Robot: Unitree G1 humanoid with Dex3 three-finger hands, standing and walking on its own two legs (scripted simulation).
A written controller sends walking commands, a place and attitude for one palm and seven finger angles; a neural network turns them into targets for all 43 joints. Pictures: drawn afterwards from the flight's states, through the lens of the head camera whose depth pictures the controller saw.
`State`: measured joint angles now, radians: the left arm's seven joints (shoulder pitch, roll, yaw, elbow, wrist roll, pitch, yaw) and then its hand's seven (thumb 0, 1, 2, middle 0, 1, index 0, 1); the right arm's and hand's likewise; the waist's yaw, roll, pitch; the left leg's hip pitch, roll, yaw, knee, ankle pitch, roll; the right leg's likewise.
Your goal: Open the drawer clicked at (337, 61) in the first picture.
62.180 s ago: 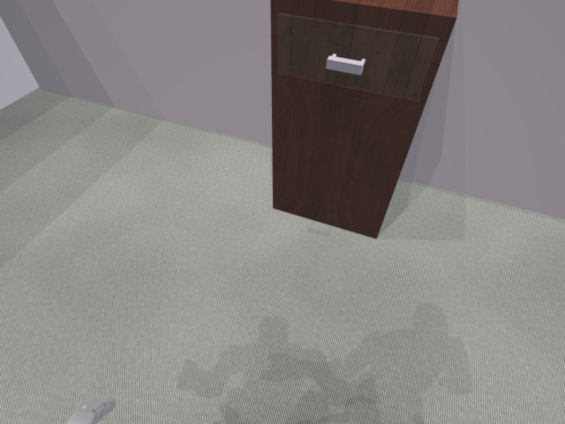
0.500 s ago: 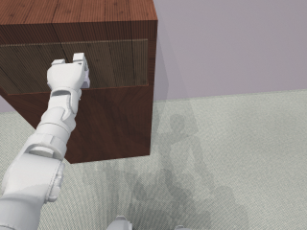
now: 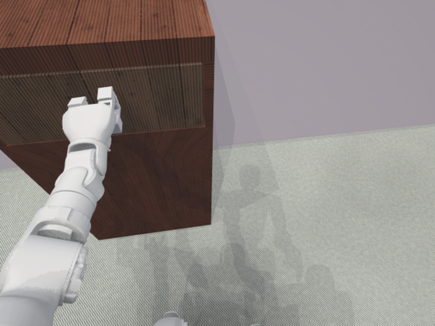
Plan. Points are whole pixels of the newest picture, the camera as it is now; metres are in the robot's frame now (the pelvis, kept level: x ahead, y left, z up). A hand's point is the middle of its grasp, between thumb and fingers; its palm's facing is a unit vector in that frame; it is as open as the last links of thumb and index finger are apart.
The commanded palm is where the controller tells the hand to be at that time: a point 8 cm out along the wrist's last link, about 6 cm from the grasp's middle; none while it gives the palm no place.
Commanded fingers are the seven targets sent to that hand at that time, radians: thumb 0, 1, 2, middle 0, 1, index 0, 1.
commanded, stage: pull the drawer open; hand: left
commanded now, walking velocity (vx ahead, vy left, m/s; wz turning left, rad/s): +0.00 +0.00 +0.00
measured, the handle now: (94, 118) +0.52 +0.24 +0.05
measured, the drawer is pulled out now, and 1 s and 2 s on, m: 0.00 0.00 0.01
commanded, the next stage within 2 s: none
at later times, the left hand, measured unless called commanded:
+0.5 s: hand (101, 140) +0.47 +0.22 +0.05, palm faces +0.03 -0.05 -1.00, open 8.6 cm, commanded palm +0.45 +0.23 +0.08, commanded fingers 0.00 0.90 0.90 -0.40 -1.35 -0.40 -1.35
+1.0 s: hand (101, 138) +0.47 +0.22 +0.05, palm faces +0.00 -0.02 -1.00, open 8.8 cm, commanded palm +0.46 +0.22 +0.08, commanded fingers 0.00 0.90 0.90 -0.40 -1.35 -0.40 -1.35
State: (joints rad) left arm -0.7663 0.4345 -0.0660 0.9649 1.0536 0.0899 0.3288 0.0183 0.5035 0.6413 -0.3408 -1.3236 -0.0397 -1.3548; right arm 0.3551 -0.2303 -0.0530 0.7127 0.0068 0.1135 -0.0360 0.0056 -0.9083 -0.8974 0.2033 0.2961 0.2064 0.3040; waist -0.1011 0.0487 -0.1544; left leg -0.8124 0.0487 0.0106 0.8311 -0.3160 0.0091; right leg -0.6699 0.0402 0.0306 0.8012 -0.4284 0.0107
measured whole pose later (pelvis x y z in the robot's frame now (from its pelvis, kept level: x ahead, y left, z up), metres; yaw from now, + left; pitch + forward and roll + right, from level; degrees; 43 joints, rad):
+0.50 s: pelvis +0.04 +0.00 +0.01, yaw +1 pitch +16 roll -1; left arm -0.59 0.38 -0.11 0.72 1.05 0.12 0.29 0.01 0.50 0.68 -0.32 -1.32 -0.05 -1.31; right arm 0.23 -0.24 -0.05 0.67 0.01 0.14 -0.03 0.00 -0.91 -0.90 0.20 0.30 0.21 0.30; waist -0.05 0.03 -0.16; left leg -0.70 0.03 0.00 0.79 -0.36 0.01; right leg -0.53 0.02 0.02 0.73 -0.47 0.01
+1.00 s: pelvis -0.01 -0.01 +0.00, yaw +1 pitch +17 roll -2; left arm -0.83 0.47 -0.06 1.05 1.06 0.04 0.32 0.01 0.46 0.68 -0.37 -1.30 -0.05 -1.37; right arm 0.38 -0.25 -0.06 0.74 0.01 0.13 -0.05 0.01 -0.91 -0.90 0.20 0.30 0.21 0.30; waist -0.12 0.06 -0.14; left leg -0.84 0.05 -0.02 0.84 -0.30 0.00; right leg -0.69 0.04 0.00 0.82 -0.43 0.00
